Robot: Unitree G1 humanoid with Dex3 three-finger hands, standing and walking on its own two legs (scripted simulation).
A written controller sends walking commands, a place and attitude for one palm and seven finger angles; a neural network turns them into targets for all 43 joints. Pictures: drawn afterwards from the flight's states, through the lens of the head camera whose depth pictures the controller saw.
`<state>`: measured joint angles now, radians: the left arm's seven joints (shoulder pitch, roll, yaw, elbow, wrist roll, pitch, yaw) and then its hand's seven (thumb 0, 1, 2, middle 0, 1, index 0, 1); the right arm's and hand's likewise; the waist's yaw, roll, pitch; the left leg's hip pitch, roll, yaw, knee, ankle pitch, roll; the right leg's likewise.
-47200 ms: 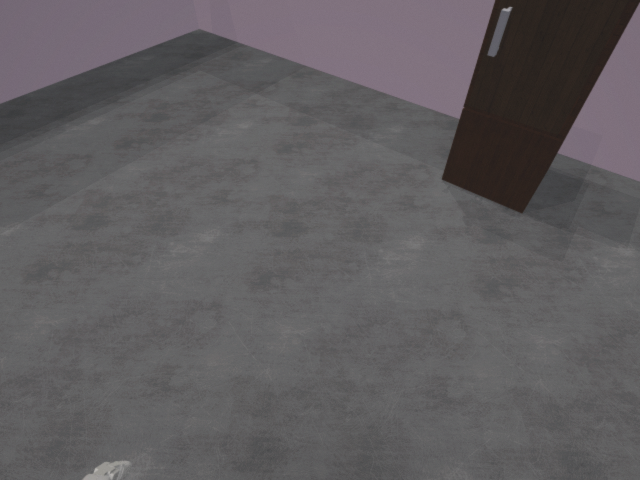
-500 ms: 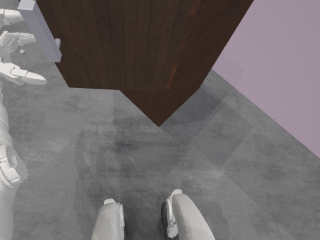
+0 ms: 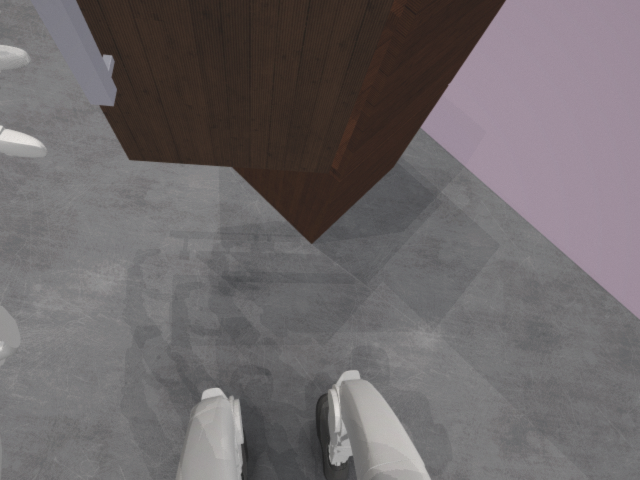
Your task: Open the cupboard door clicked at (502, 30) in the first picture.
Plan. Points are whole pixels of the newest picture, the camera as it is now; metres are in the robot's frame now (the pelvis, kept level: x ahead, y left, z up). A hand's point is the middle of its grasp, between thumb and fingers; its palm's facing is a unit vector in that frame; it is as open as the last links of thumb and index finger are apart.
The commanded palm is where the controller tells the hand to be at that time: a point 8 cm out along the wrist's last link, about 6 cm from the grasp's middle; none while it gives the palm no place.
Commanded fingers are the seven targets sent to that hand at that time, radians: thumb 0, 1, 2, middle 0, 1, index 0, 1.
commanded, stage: move the hooked fingers beside the handle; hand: left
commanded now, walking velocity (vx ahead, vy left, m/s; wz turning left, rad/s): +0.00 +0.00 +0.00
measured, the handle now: (82, 31) +0.60 +0.21 +0.07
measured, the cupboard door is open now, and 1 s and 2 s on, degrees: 45 45 45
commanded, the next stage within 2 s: slide the fingers in behind the handle in 0.74 s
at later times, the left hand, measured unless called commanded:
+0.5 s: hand out of the picture +0.52 +0.28 +0.08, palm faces -0.01 -1.00 -0.01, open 14.0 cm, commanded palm +0.51 +0.31 +0.07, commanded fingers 0.00 -0.50 0.30 -0.30 -1.20 -0.30 -1.20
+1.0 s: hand (5, 86) +0.52 +0.27 +0.07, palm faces -0.01 -1.00 -0.02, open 14.0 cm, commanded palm +0.51 +0.30 +0.07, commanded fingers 0.00 -0.50 0.30 -0.30 -1.20 -0.30 -1.20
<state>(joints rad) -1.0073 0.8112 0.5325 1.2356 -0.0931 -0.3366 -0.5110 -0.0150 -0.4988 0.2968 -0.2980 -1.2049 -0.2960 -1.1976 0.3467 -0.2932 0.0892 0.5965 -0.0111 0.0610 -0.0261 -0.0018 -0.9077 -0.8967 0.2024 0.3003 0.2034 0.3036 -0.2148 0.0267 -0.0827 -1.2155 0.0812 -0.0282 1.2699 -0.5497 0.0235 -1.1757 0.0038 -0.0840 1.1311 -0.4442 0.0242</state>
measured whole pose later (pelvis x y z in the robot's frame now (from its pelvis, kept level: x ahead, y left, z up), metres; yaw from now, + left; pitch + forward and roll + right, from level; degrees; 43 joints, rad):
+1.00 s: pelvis +0.00 +0.00 +0.00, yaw +0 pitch +28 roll -6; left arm -0.99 0.78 0.51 1.19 -0.10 -0.32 -0.50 -0.02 -0.50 0.30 -0.30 -1.20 -0.30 -1.20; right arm 0.36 -0.28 0.09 0.60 -0.01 0.06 -0.02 0.00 -0.91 -0.90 0.20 0.30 0.20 0.30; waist -0.21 0.03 -0.09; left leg -1.21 0.08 -0.03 1.26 -0.55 0.02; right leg -1.17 0.01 -0.09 1.13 -0.44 0.02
